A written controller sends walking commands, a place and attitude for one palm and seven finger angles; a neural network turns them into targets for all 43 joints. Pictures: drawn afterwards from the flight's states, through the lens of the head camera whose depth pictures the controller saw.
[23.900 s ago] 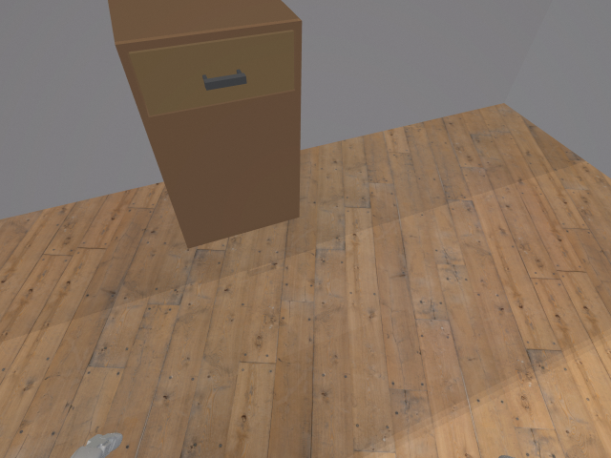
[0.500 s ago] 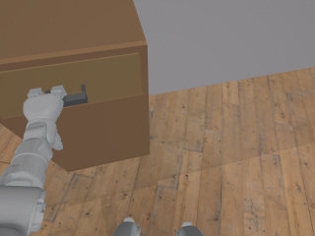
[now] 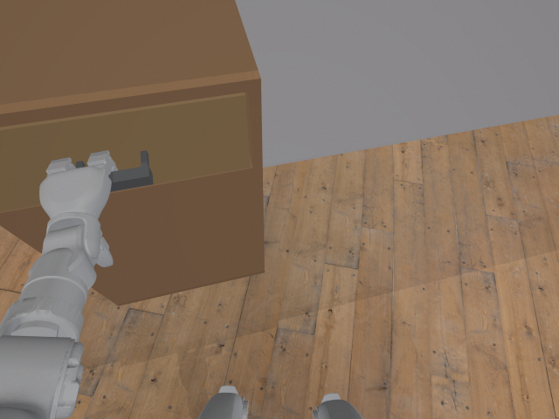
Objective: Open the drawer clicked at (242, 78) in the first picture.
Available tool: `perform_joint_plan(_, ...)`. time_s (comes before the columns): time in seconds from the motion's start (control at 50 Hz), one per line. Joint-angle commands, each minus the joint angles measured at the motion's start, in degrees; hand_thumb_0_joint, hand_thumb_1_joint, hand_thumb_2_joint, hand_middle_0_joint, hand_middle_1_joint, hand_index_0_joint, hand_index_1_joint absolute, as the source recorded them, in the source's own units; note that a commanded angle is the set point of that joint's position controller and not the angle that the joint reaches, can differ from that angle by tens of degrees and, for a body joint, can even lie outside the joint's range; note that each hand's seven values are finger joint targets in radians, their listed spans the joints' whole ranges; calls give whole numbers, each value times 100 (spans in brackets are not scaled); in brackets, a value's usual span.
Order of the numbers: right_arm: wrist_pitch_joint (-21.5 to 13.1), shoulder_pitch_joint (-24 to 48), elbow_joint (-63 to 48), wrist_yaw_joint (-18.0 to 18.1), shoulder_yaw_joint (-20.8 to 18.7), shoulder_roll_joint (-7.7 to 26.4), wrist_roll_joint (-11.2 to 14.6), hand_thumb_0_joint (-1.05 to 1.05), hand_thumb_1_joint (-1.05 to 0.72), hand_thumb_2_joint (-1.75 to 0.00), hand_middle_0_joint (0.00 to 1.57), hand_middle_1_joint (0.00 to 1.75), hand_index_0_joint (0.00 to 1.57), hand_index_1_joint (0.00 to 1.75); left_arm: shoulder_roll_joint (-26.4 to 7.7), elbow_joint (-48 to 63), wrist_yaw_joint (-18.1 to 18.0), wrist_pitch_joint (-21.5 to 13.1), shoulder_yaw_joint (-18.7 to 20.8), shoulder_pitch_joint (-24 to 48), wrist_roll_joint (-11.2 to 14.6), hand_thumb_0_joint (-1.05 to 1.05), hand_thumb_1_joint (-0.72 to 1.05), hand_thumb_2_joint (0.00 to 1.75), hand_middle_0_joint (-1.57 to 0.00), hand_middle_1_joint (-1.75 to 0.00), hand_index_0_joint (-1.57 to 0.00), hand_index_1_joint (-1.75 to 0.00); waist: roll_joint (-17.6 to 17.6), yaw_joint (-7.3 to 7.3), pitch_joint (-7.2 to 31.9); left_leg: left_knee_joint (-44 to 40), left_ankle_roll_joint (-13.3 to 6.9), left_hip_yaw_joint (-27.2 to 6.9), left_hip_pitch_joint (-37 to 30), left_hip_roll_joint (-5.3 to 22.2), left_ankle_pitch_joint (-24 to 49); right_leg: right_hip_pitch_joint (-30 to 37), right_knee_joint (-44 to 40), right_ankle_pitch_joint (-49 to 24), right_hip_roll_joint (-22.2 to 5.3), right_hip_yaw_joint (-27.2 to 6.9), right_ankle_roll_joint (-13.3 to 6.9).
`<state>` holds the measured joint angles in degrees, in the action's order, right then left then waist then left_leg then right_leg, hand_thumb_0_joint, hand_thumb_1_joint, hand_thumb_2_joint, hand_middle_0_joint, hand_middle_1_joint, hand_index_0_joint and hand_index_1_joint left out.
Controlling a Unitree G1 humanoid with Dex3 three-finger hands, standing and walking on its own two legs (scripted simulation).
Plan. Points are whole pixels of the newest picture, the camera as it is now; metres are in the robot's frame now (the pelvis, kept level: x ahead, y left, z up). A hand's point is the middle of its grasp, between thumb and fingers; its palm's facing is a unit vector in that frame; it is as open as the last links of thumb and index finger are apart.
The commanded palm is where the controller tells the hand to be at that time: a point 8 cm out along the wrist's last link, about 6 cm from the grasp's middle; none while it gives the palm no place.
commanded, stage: close the thumb around the handle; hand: left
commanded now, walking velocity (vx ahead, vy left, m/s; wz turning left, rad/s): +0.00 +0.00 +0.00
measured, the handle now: (113, 171) +0.49 +0.27 +0.01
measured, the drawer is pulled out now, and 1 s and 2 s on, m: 0.00 0.01 0.13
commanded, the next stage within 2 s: pull the drawer open in 0.70 s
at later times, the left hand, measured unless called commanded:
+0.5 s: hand (94, 210) +0.43 +0.29 -0.01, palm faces -0.08 -0.04 -1.00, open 7.5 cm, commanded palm +0.41 +0.28 +0.04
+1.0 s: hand (94, 215) +0.42 +0.29 -0.02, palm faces -0.06 -0.05 -1.00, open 5.7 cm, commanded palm +0.39 +0.28 +0.04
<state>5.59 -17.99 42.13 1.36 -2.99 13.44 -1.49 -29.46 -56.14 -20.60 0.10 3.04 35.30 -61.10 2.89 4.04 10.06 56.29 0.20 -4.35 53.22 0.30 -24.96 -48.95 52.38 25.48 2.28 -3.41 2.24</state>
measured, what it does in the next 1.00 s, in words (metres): stands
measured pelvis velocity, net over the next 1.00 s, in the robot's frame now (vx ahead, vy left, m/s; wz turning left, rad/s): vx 0.00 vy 0.00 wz -0.02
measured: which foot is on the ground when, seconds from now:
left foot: down 0.00-1.00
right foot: down 0.00-1.00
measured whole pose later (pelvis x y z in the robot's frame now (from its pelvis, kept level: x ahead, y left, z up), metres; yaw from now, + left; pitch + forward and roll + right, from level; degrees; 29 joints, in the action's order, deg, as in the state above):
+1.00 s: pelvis +0.00 +0.00 +0.00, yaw -1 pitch +21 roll -3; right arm 7.2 -17.5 41.5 0.6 -3.6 13.9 -1.2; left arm -28.6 -50.9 -22.1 -0.3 4.4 29.8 -60.1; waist 2.8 3.9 10.2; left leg 56.1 -0.3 -3.2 52.0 0.6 -25.5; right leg -48.0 52.0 25.5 2.4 -4.4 2.6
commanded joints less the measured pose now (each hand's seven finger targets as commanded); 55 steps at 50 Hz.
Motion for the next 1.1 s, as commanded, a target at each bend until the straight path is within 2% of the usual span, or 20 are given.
perform_joint_plan(0.0, -109, -617, -344, 69, -336, 959, -18, 0, -90, -90, 20, 30, 20, 30, -1065, 1291, -275, -363, 142, 1847, -52, 0, -44, 32, -30, -121, -30, -121, 370, 63, 2196, -538, -186, 342, -2330, -29, 2426, 450, -488, -1843, 198, 639, -438)
perform_joint_plan(0.02, -105, -593, -326, 63, -340, 981, -24, 0, -90, -90, 20, 30, 20, 30, -1240, 1324, -311, -380, 299, 1746, -61, 0, -39, 35, -31, -121, -31, -121, 434, 8, 2242, -516, -178, 342, -2340, -29, 2464, 448, -460, -1871, 200, 621, -446)
perform_joint_plan(0.1, -106, -605, -331, 23, -368, 953, -36, 0, -90, -90, 20, 30, 20, 30, -1007, 1502, -439, -362, 175, 1740, -56, 0, -16, 44, -32, -124, -32, -124, 566, 29, 2361, -493, -150, 333, -2506, -25, 2702, 440, -424, -1984, 201, 661, -452)
perform_joint_plan(0.12, -94, -607, -308, 27, -367, 970, -31, 0, -90, -90, 20, 30, 20, 30, -1030, 1370, -459, -315, 190, 1724, -43, 0, -11, 47, -33, -124, -33, -124, 334, 82, 2302, -460, -177, 346, -2403, -37, 2638, 482, -444, -2032, 208, 643, -437)
perform_joint_plan(0.14, -79, -588, -275, 31, -354, 1002, -39, 0, -90, -90, 20, 30, 20, 30, -1235, 1298, -475, -262, 326, 1724, -60, 0, -5, 49, -33, -125, -33, -125, 333, 43, 2239, -468, -171, 349, -2285, -36, 2603, 511, -429, -2064, 195, 629, -434)
perform_joint_plan(0.22, -39, -574, -269, 33, -324, 1027, -20, 0, -90, -90, 20, 30, 20, 30, -1276, 1131, -462, -103, 259, 1883, -76, 0, 17, 59, -35, -127, -35, -127, 307, 87, 2163, -506, -176, 360, -2163, -71, 2444, 532, -430, -2003, 181, 626, -431)
perform_joint_plan(0.3, -11, -598, -291, 33, -330, 1024, -23, 0, -90, -90, 20, 30, 20, 30, -1320, 1143, -394, -32, 305, 1810, -45, 0, 40, 68, -36, -130, -36, -130, 321, 46, 2403, -494, -179, 372, -2345, -80, 2704, 701, -434, -2230, 182, 618, -423)
perform_joint_plan(0.34, -1, -574, -312, 47, -327, 1018, -13, 0, -90, -90, 20, 30, 20, 30, -1305, 1122, -328, -41, 270, 1823, -26, 0, 51, 73, -37, -131, -37, -131, 214, 69, 2331, -484, -196, 398, -2236, -83, 2630, 743, -466, -2265, 177, 595, -406)
perform_joint_plan(0.4, 1, -560, -365, 47, -319, 1001, -12, 0, -90, -90, 20, 30, 20, 30, -1332, 1255, -269, -134, 286, 1818, -29, 0, 68, 80, -38, -133, -38, -133, 433, 8, 2415, -504, -182, 399, -2317, -85, 2657, 756, -429, -2256, 173, 591, -423)
perform_joint_plan(0.48, 3, -525, -377, 58, -311, 990, -13, 0, -90, -90, 20, 30, 20, 30, -1288, 1188, -241, -224, 279, 1775, -31, 0, 90, 90, -40, -135, -40, -135, 230, 47, 2190, -482, -209, 407, -2062, -87, 2489, 740, -433, -2215, 171, 584, -423)
perform_joint_plan(0.52, 5, -528, -378, 55, -302, 1020, -3, 0, -90, -90, 20, 30, 20, 30, -1417, 1042, -244, -251, 370, 1642, -29, 0, 90, 90, -40, -135, -40, -135, 205, 6, 2084, -489, -215, 425, -1934, -91, 2291, 706, -434, -2059, 171, 579, -419)
perform_joint_plan(0.58, 12, -518, -404, 51, -317, 1023, -20, 0, -90, -90, 20, 30, 20, 30, -1524, 1224, -276, -310, 490, 1644, -23, 0, 90, 90, -40, -135, -40, -135, 329, -48, 2342, -447, -206, 430, -2049, -98, 2510, 779, -375, -2231, 168, 564, -432)
perform_joint_plan(0.66, 18, -530, -390, 44, -320, 1026, -7, 0, -90, -90, 20, 30, 20, 30, -1469, 1118, -336, -276, 422, 1657, -36, 0, 90, 90, -40, -135, -40, -135, 219, 19, 2182, -442, -212, 443, -1889, -95, 2273, 687, -404, -2055, 172, 566, -410)
perform_joint_plan(0.7, 15, -552, -384, 40, -333, 1036, -14, 0, -90, -90, 20, 30, 20, 30, -1561, 1270, -372, -284, 472, 1795, -74, 0, 90, 90, -40, -135, -40, -135, 447, -18, 2367, -452, -193, 418, -2053, -83, 2369, 646, -356, -2045, 170, 576, -424)
perform_joint_plan(0.76, 40, -545, -363, 39, -324, 1046, -11, 0, -90, -90, 20, 30, 20, 30, -1583, 1149, -402, -191, 492, 1716, -69, 0, 90, 90, -40, -135, -40, -135, 266, -7, 2307, -462, -196, 420, -2006, -79, 2322, 677, -397, -2004, 180, 585, -414)
perform_joint_plan(0.8, 35, -549, -369, 36, -325, 1044, -10, 0, -90, -90, 20, 30, 20, 30, -1458, 1145, -387, -174, 412, 1663, -49, 0, 90, 90, -40, -135, -40, -135, 299, -1, 2298, -496, -190, 395, -2069, -66, 2312, 613, -399, -1930, 184, 607, -416)
perform_joint_plan(0.88, 53, -458, -445, 3, -335, 1025, -2, 0, -90, -90, 20, 30, 20, 30, -1398, 1379, -351, -150, 513, 1057, 78, 0, 90, 90, -40, -135, -40, -135, 361, -187, 2552, -561, -180, 447, -2295, -70, 2632, 957, -431, -2208, 198, 590, -436)
perform_joint_plan(0.96, 37, -346, -553, -12, -337, 987, 52, 0, -90, -90, 20, 30, 20, 30, -1068, 1625, -327, -113, 329, 542, 139, 0, 90, 90, -40, -135, -40, -135, 269, -192, 2184, -702, -186, 481, -2255, -56, 2458, 1035, -574, -2122, 207, 617, -432)
perform_joint_plan(1.0, 34, -300, -573, 3, -332, 995, 53, 0, -90, -90, 20, 30, 20, 30, -1141, 1787, -360, -114, 426, 413, 129, 0, 90, 90, -40, -135, -40, -135, 240, -220, 2135, -752, -194, 457, -2309, -36, 2481, 1044, -581, -2100, 208, 626, -441)
perform_joint_plan(1.08, 8, -182, -644, 6, -338, 978, 63, 0, -90, -90, 20, 30, 20, 30, -850, 2093, -430, -34, 306, 32, 138, 0, 90, 90, -40, -135, -40, -135, 179, -218, 1984, -835, -193, 441, -2397, -30, 2583, 1098, -648, -2129, 201, 647, -455)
